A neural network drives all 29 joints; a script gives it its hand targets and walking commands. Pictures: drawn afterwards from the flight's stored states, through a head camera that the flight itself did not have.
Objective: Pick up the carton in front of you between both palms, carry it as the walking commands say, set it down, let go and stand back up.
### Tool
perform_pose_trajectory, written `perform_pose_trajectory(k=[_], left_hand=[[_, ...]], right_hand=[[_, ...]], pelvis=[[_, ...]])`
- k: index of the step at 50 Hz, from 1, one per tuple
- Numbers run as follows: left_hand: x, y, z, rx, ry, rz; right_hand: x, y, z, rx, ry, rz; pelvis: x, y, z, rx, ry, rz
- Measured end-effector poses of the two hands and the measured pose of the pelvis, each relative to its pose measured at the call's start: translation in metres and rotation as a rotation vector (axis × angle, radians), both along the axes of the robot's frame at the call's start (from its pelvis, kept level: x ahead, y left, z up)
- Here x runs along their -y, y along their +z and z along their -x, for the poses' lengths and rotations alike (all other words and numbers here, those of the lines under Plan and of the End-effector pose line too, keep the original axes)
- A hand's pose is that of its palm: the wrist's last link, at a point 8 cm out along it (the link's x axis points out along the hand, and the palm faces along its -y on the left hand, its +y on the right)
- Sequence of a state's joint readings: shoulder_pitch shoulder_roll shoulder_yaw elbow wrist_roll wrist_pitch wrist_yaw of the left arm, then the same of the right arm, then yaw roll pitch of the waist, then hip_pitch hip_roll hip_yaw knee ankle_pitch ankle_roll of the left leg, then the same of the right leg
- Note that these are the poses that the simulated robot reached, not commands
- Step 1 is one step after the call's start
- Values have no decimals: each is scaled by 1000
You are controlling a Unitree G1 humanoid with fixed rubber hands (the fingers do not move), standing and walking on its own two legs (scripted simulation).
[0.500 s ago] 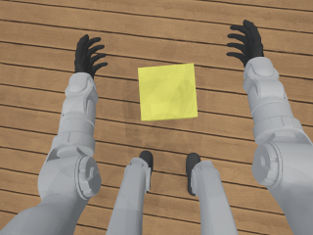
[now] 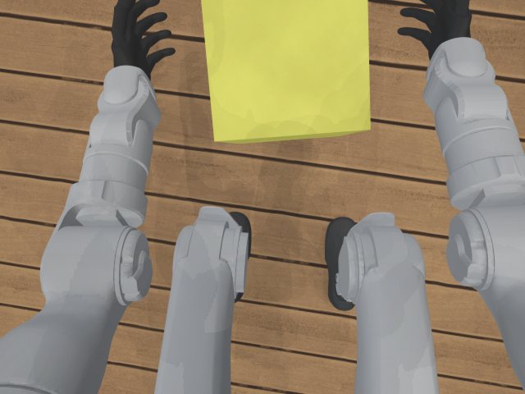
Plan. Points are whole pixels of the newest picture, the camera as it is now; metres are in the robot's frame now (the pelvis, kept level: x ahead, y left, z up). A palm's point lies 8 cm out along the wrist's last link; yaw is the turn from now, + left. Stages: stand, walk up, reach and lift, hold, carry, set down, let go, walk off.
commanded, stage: reach and lift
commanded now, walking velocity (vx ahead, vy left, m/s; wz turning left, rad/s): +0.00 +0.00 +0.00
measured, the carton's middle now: (285, 78) +0.52 +0.01 -0.30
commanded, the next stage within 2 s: none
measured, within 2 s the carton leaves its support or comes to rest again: leaves its support in 1.04 s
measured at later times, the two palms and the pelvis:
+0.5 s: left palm (168, 74) +0.51 +0.19 -0.23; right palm (412, 58) +0.53 -0.17 -0.24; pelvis +0.00 +0.00 -0.06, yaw +1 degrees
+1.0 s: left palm (184, 69) +0.51 +0.16 -0.23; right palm (391, 53) +0.54 -0.14 -0.23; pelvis -0.01 +0.00 -0.06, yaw +1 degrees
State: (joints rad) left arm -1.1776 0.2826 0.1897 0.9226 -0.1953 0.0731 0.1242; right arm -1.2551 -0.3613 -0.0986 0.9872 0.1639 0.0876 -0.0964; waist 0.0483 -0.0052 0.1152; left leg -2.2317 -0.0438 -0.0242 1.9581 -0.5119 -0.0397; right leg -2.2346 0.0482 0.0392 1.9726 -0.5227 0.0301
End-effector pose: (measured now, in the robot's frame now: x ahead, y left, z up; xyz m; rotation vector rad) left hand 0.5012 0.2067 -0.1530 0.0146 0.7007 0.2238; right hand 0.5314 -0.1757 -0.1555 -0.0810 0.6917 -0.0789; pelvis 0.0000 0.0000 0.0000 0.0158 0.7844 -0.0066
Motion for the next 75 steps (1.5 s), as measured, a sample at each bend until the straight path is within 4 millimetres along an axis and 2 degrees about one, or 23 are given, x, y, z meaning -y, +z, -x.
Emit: perform_pose_trajectory(k=[11, 16, 22, 32, 39, 52, 57, 62, 68, 75], left_hand=[[8, -73, -3, -58, -16, 2], [9, -88, -4, -59, -19, -4], [14, -81, -9, -29, -20, 2], [21, -77, 0, -44, -23, 11], [40, -76, -7, -39, -48, 19], [44, -72, -11, -62, -8, 30], [46, -52, -12, -24, -3, 44], [50, -7, -4, 39, -7, 69], [52, 55, 12, 40, 6, 83], [52, 109, 24, 18, -6, 72]], right_hand=[[-5, -72, -1, -55, 2, -2], [-5, -89, 0, -47, 5, -4], [-6, -86, -1, -20, 18, -12], [-14, -77, 2, -34, 31, -14], [-40, -79, 2, -31, 53, -38], [-38, -72, -4, -68, 32, -15], [-36, -54, -1, -32, 15, -29], [-33, -8, 7, 27, -7, -53], [-31, 57, 23, 25, -37, -77], [-32, 112, 37, 4, -39, -69]], pelvis=[[0, -45, 9, 88, 0, -1], [-1, -55, 4, 122, 4, -3], [1, -60, -2, 113, 9, -6], [3, -55, 3, 100, 7, -8], [2, -52, 7, 110, 10, -6], [1, -59, 5, 137, 8, -5], [1, -62, 2, 135, 6, -3], [0, -52, 1, 131, 2, 0], [1, -20, 3, 104, -6, -2], [2, 23, 6, 73, -7, -1]])
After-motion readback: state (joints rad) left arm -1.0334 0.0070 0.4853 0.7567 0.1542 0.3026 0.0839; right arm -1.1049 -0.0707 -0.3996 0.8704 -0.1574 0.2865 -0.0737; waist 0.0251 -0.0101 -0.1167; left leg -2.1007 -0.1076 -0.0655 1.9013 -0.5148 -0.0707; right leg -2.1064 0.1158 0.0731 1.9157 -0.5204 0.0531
